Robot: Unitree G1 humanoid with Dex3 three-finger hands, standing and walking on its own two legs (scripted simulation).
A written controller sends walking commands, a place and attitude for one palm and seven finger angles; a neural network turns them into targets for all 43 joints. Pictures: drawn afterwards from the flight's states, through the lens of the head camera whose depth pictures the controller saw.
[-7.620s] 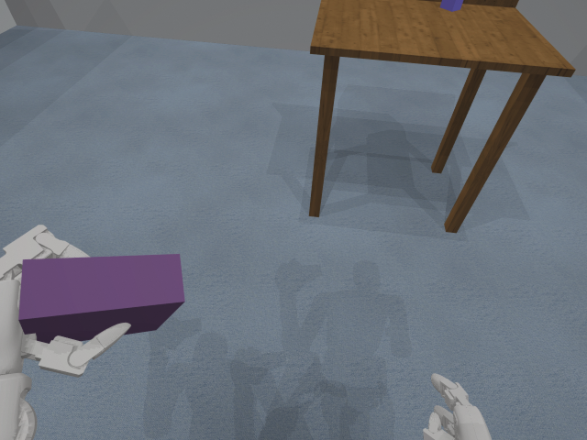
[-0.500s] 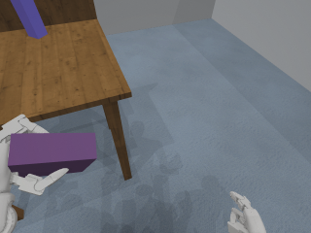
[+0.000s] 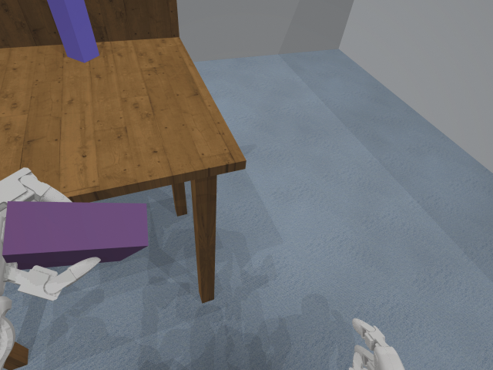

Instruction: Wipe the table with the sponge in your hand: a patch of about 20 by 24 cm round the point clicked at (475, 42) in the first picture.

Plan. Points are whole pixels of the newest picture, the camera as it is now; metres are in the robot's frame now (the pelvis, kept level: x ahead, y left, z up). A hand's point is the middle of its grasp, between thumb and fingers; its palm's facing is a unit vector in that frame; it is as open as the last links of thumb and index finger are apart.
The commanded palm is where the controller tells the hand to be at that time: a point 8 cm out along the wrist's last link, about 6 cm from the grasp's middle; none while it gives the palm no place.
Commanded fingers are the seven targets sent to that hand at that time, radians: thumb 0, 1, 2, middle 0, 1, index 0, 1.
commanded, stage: shuffle to correct the standing spot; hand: left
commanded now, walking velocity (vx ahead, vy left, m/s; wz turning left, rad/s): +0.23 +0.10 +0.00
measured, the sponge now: (96, 237) +0.23 +0.22 +0.15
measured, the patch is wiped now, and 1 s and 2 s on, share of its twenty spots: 0.00 0.00 0.00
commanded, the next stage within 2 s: come to a stop and stand still in 0.60 s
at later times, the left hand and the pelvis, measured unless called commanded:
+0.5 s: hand (22, 168) +0.30 +0.33 +0.18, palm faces +0.46 -0.83 -0.30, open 9.4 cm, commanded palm +0.25 +0.36 +0.20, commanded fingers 0.00 0.10 1.30 -1.20 -1.60 -1.20 -1.60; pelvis +0.10 +0.07 +0.00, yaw +2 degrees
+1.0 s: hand (48, 111) +0.43 +0.36 +0.17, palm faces +0.39 -0.83 -0.40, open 9.4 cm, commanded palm +0.37 +0.40 +0.20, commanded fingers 0.00 0.10 1.30 -1.20 -1.60 -1.20 -1.60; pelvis +0.20 +0.12 +0.01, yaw -1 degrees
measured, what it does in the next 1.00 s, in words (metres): walks ahead: right foot, then left foot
